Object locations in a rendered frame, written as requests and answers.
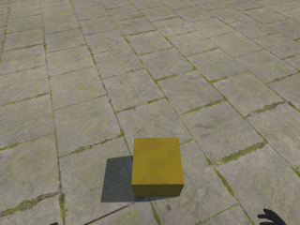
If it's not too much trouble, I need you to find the robot right hand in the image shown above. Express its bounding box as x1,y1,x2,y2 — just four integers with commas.
257,208,287,225

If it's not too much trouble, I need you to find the carton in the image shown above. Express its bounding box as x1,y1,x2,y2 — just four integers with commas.
131,137,185,197

